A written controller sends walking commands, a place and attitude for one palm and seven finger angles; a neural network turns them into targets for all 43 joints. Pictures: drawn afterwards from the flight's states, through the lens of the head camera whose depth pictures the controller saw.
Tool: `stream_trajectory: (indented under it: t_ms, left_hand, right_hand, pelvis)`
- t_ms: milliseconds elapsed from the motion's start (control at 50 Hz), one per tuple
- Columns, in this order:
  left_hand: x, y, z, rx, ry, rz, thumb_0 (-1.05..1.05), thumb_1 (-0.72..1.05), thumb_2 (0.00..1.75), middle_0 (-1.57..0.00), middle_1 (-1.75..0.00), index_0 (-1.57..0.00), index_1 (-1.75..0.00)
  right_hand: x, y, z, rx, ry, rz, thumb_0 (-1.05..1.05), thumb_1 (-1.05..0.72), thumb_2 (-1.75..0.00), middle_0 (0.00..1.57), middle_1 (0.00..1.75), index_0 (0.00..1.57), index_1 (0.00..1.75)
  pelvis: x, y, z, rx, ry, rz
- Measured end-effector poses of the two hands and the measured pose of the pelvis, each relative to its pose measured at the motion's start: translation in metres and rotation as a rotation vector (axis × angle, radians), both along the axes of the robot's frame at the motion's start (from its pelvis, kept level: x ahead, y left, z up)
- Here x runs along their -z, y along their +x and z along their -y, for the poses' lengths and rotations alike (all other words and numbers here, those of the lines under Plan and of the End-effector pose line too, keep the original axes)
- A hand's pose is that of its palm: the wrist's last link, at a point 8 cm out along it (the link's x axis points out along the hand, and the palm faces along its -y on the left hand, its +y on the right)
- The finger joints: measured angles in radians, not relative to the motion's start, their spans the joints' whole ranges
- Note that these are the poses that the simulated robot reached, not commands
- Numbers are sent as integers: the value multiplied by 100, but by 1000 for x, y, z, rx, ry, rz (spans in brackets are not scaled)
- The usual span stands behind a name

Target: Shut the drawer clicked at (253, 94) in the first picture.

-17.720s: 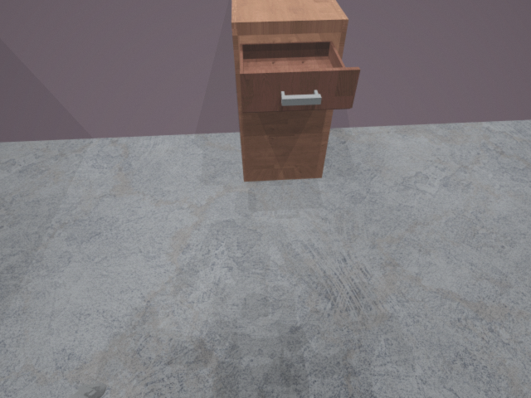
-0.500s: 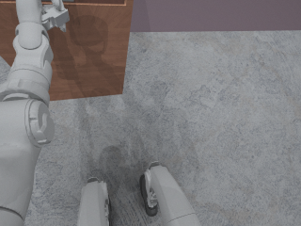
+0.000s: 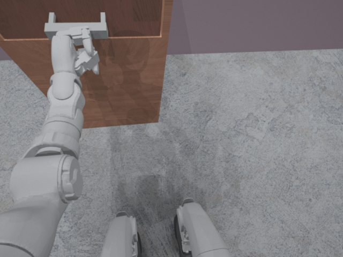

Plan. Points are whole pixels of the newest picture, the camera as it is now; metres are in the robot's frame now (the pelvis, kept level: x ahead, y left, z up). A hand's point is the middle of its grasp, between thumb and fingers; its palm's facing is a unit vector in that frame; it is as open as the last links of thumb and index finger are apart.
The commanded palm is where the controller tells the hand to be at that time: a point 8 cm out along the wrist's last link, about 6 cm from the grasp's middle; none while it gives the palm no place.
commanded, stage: draw the hand back to the body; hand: left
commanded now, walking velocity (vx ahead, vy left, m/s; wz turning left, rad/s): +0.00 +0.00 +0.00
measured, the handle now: (78, 24) +0.64 +0.14 +0.05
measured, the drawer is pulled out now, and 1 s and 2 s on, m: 0.00 0.00 0.00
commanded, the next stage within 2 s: step back with the hand held close in 1.38 s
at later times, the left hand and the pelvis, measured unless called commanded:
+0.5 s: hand (44, 101) +0.39 +0.15 +0.15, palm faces -0.02 -1.00 -0.04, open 3.3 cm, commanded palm +0.35 +0.20 +0.16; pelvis +0.04 -0.01 +0.08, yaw +2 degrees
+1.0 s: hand out of the picture +0.26 +0.21 +0.24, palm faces +0.32 -0.90 -0.30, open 3.3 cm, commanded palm +0.21 +0.26 +0.26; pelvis +0.04 -0.01 +0.12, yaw +3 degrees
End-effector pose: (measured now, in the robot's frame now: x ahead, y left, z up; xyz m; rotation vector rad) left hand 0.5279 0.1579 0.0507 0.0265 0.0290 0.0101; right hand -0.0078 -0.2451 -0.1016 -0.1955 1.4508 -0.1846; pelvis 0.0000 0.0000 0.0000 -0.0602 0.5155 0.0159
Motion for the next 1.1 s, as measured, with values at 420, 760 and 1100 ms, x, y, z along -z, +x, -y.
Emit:
stream_trajectory:
  t_ms: [420, 760, 1100]
  left_hand:
    - [-88, -138, -45, 2, 18, 86, 2, 90, 90, -140, -160, -140, -160]
    - [-159, -242, -71, -172, 222, 3, 2, 90, 90, -140, -160, -140, -160]
    - [-227, -336, -107, -362, 349, 118, 2, 90, 90, -140, -160, -140, -160]
  right_hand:
    - [-74, 154, 9, -98, 19, 407, 0, -91, -89, 20, 30, 20, 30]
    - [-141, 232, -29, -186, 49, 725, 1, -91, -89, 20, 30, 20, 30]
    - [-151, 232, -36, -262, 64, 767, 1, -90, -89, 20, 30, 20, 30]
  pelvis:
    - [-70, 39, 8, -22, 28, 233]
    - [-109, 33, 10, -24, 61, 482]
    - [-124, 36, 10, -32, 62, 588]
